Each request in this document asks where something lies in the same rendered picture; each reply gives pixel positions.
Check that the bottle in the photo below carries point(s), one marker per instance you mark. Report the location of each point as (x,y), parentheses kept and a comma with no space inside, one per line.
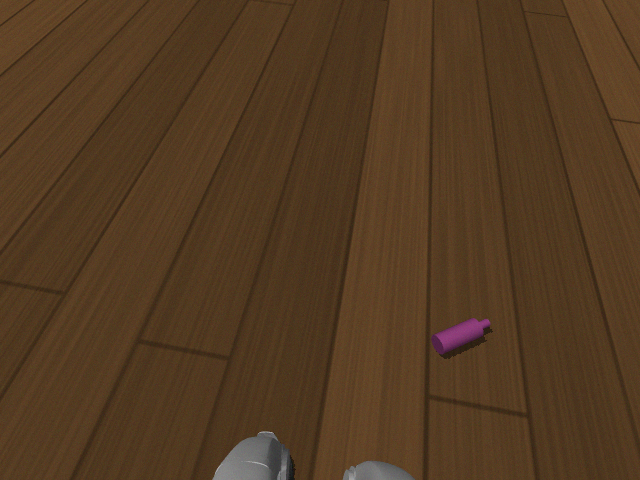
(459,335)

